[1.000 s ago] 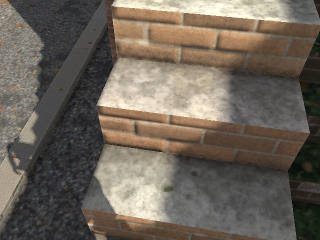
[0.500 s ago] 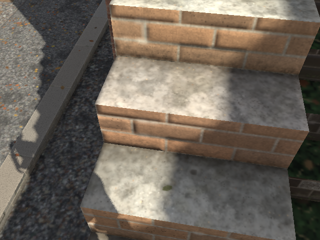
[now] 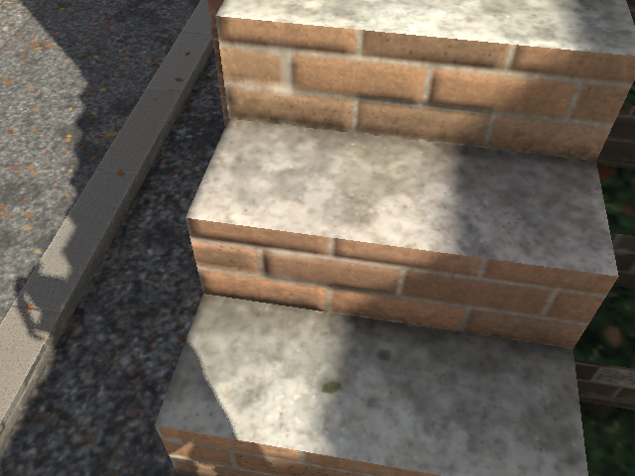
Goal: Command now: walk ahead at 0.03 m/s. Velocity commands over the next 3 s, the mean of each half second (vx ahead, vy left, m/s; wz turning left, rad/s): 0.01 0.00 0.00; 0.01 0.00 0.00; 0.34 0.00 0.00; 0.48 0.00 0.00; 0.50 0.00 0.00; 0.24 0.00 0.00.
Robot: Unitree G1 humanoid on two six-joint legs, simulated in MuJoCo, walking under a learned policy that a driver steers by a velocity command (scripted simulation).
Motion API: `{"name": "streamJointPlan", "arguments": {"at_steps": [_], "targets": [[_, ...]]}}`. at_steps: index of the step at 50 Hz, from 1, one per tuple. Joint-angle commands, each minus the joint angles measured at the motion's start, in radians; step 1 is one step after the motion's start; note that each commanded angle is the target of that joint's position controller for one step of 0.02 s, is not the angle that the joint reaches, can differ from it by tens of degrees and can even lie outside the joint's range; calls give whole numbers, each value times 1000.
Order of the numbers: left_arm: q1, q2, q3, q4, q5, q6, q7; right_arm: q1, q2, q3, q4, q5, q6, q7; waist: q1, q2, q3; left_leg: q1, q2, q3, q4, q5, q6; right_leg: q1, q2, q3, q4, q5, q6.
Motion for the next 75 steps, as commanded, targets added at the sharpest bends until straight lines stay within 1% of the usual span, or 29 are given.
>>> {"name": "streamJointPlan", "arguments": {"at_steps": [1, 7, 8, 12, 26, 27, 29, 30, 32, 33, 34, 39, 47, 49, 52, 55, 58, 62, 63, 64, 66, 68, 69, 70, 71, 72, 73, 74, 75], "targets": [[83, 74, 9, -9, 0, -2, 0, 75, -80, -14, -15, -1, 0, -1, -1, 12, -11, 65, 37, -19, -35, 337, 98, -19, -45, 21, -56, 325, -59], [86, 77, 9, -16, 1, 1, 3, 77, -79, -17, -18, -2, 5, -6, -1, 11, 10, 52, 39, -17, -47, 291, 94, -32, -47, 20, -69, 275, -56], [81, 46, -2, -16, 10, 5, 5, 74, -70, -14, -21, -2, 9, -4, -4, 17, 17, 48, 35, -16, -49, 277, 90, -40, -51, 21, -72, 268, -58], [79, 67, 3, -21, 7, 8, 8, 80, -74, -16, -23, -3, 8, -4, -4, 8, 27, 35, 36, -16, -54, 232, 87, -51, -52, 22, -73, 230, -58], [84, 50, 4, -24, 5, 10, 19, 83, -70, -19, -31, -2, 11, -17, -4, 1, 48, 2, 32, -21, -50, 122, 82, -84, -51, 29, -82, 139, -59], [83, 42, 1, -22, 3, 8, 28, 59, -114, -34, -43, 4, 13, -24, 1, 10, 32, 8, 25, -20, -38, 101, 84, -79, -59, 38, -85, 126, -61], [76, 50, 2, -24, 4, 6, 36, 58, -96, -32, -47, 4, 13, -29, -5, -13, 39, 2, 27, -26, -39, 82, 84, -90, -56, 36, -86, 101, -60], [80, 62, 8, -23, 2, 12, 34, 82, -59, -21, -37, 2, 12, -28, -9, -9, 58, -7, 33, -26, -51, 84, 84, -103, -44, 27, -84, 90, -60], [87, 51, 9, -25, 2, 16, 34, 81, -69, -21, -35, 2, 11, -27, -6, 14, 66, -14, 30, -23, -50, 85, 85, -106, -45, 30, -84, 91, -61], [85, 45, 9, -24, -3, 7, 39, 60, -114, -35, -48, 1, 14, -33, -2, 14, 46, -6, 24, -24, -40, 61, 88, -101, -54, 37, -93, 73, -64], [82, 56, 13, -24, 0, 7, 32, 81, -67, -21, -39, -4, 13, -28, -10, -14, 60, -14, 33, -29, -51, 69, 87, -110, -44, 30, -92, 73, -62], [87, 48, 16, -24, -2, 9, 28, 80, -82, -21, -41, -1, 9, -23, -5, 11, 51, -9, 32, -31, -45, 86, 89, -106, -46, 31, -81, 95, -65], [86, 48, 18, -24, -1, 9, 27, 78, -82, -20, -45, 0, 6, -23, -4, 5, 43, -4, 32, -34, -44, 98, 93, -108, -47, 30, -71, 100, -62], [100, 52, 21, -12, -5, 10, 27, 93, -86, -23, -34, 5, 7, -22, -4, 2, 25, -3, 13, -23, -44, -103, 109, -110, -34, 25, -74, -72, -85], [64, 72, 28, -32, -1, 4, 27, 67, -119, -36, -43, 5, -1, -21, -7, 13, 92, -75, 26, -58, -62, -274, 148, -187, -39, 45, -71, -226, -114], [72, 47, 17, -42, 5, -9, 18, 60, -121, -40, -47, 9, -13, -9, -2, 33, 103, -90, 46, -98, -73, -283, 178, -202, -33, 38, -30, -193, -125], [75, 60, 11, -52, 3, -28, 8, 50, -127, -44, -56, 13, -24, -2, 3, 15, 81, -86, 45, -98, -40, -246, 191, -187, -39, 55, -20, -184, -139], [82, 97, 13, -60, -6, -34, -13, 57, -74, -21, -54, 11, -45, 22, 1, -54, 56, -88, -11, -10, 82, -62, 187, -102, -70, 110, -55, -85, -175], [69, 99, 14, -63, 1, -31, -19, 75, -67, -14, -52, 0, -47, 28, -7, -78, 46, -84, -16, 3, 99, 15, 186, -77, -71, 107, -49, 21, -183], [78, 107, 19, -61, -3, -32, -25, 81, -74, -9, -50, -5, -44, 30, -6, -79, 33, -67, -20, 12, 131, 66, 185, -52, -73, 98, -23, 150, -184], [82, 102, 21, -60, -8, -35, -37, 101, -99, -9, -49, -3, -50, 35, -13, -25, -17, -19, -14, 9, 155, 170, 189, -15, -57, 54, 60, 368, -178], [31, 96, 14, -74, -3, -51, -53, 148, -144, -22, -48, -7, -42, 36, -62, 21, -73, 123, 3, -24, 149, 341, 206, -87, -15, -22, 198, 645, -152], [-4, 89, 9, -82, 0, -61, -62, 199, -161, -31, -38, -6, -34, 32, -94, 47, -92, 201, 29, -65, 121, 378, 224, -162, 2, -42, 296, 647, -137], [-63, 69, -1, -98, 3, -70, -72, 268, -183, -40, -23, -10, -21, 23, -133, 116, -92, 293, 83, -151, 45, 389, 257, -299, 28, -63, 432, 530, -114], [-137, 45, -12, -114, 8, -85, -87, 362, -211, -50, 6, -9, -3, 9, -169, 223, -70, 405, 170, -280, -62, 380, 313, -500, 64, -107, 590, 241, -77], [-190, 39, -11, -121, -9, -89, -100, 390, -225, -51, 1, -15, 7, -5, -180, 338, -41, 399, 325, -449, -162, 321, 393, -637, 67, -108, 904, -244, -31], [-171, 41, -6, -132, -33, -87, -92, 282, -249, -56, -23, -26, 9, -25, -109, 297, 20, 265, 376, -466, -195, 179, 401, -705, -27, 27, 1199, -433, -7], [-203, 46, -10, -199, -40, -81, -84, 166, -215, -45, -49, -29, 3, -34, -41, 251, 75, 142, 367, -389, -180, 165, 339, -779, -75, 111, 1373, -504, -2], [-210, 40, -22, -259, -36, -83, -75, 86, -199, -39, -61, -28, -9, -31, 16, 195, 84, 91, 344, -303, -172, 208, 274, -820, -91, 115, 1424, -488, -12]]}}
Next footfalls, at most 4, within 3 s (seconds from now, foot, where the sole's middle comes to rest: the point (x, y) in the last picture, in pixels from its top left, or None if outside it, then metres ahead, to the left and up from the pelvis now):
1.94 left None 0.26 -0.06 -0.58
2.26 right None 0.21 -0.26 -0.58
2.60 left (380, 408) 0.47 -0.06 -0.39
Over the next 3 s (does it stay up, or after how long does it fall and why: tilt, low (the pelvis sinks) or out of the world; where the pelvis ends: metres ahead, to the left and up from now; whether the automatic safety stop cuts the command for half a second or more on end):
stays up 0.45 -0.13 0.38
